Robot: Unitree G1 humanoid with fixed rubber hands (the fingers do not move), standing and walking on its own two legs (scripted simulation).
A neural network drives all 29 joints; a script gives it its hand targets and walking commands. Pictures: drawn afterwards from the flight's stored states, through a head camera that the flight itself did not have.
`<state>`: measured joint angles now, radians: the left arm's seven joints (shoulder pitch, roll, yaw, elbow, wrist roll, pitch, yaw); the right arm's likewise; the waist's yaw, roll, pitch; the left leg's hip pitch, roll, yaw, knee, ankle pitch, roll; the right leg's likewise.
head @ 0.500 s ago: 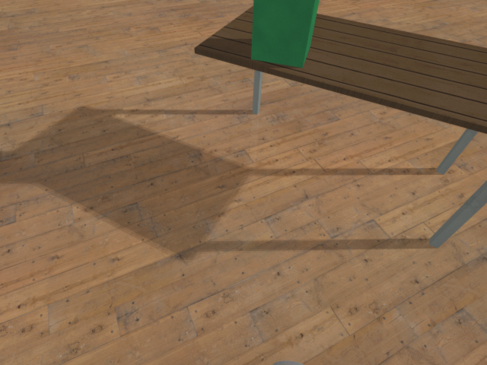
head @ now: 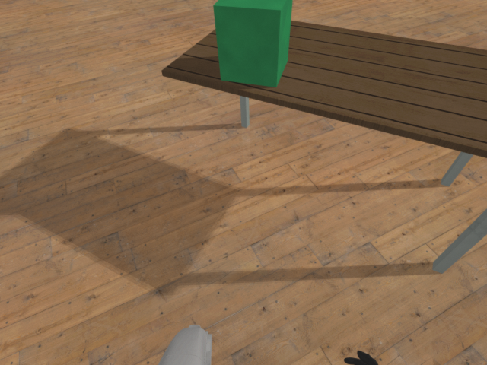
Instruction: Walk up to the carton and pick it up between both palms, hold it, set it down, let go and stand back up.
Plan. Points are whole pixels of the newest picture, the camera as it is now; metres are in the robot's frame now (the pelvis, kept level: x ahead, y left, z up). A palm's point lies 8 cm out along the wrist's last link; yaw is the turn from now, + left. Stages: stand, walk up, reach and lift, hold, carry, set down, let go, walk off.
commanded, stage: walk up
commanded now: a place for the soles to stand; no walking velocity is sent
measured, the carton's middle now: (255, 36) +1.12 -0.01 +0.03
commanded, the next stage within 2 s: none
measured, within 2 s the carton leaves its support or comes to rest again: neither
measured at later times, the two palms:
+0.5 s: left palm (141, 277) +0.31 +0.24 -0.13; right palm (342, 259) +0.36 -0.20 -0.15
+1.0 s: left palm (179, 170) +0.59 +0.19 -0.10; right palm (340, 171) +0.64 -0.25 -0.15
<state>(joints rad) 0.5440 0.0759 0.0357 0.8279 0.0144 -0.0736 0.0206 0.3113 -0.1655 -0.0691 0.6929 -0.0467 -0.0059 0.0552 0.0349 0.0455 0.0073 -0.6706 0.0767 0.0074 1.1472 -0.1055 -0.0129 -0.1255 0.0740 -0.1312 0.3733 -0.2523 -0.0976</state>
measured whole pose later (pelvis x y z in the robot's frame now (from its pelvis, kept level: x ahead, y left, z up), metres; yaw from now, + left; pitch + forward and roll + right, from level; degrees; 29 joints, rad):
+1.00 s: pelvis +0.52 -0.02 -0.02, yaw -3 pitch +0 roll +0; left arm 0.33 0.05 0.03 0.69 0.05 -0.13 0.09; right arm 0.22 -0.25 -0.07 0.64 -0.06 0.03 0.05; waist 0.05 0.15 0.10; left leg -0.66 0.02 0.02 1.38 -0.41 -0.01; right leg -0.33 -0.13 -0.07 0.62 -0.28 0.05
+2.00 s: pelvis +0.67 +0.19 -0.02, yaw -5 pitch -1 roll -1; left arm 0.11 0.14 0.03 0.74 0.02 0.04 0.05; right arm 0.21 -0.16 -0.04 0.63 -0.03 0.02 -0.04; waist -0.02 0.02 0.08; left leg -0.32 -0.04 0.22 0.57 -0.25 0.15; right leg -0.39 0.01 0.00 0.77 -0.45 -0.02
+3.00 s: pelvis +0.64 +0.17 -0.01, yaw -4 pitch -2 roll +0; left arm 0.24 0.14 0.02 0.80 0.02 0.01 -0.02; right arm 0.35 -0.12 -0.03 0.74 -0.02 -0.03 -0.02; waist -0.01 0.02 0.02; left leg -0.24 0.02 -0.11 0.50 -0.23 -0.05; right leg -0.17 0.01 -0.10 0.50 -0.29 -0.04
